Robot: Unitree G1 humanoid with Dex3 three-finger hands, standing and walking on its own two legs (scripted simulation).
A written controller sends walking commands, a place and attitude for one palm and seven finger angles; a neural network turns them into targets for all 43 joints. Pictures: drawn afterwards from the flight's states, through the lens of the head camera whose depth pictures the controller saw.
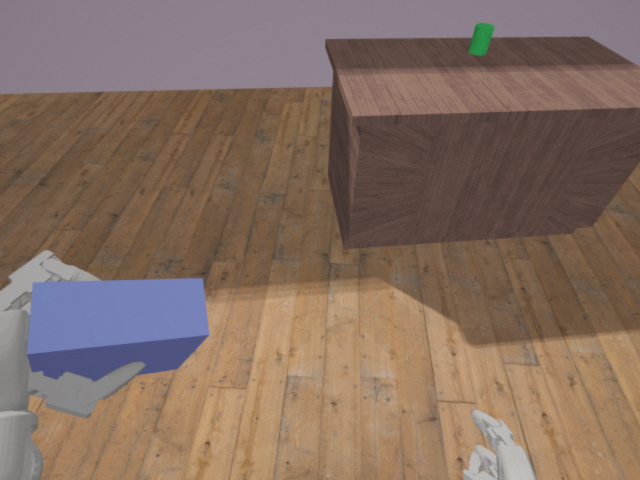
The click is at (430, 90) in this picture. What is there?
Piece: table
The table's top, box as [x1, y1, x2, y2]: [325, 37, 639, 126]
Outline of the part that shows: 639,116 639,67 589,37 495,37 491,38 486,54 482,56 473,55 467,51 471,38 326,39 325,41 325,47 352,126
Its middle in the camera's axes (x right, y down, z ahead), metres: +0.64 -0.61 +1.43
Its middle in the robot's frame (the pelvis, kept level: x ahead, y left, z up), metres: +1.51 -0.55 -0.10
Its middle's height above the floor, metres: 0.67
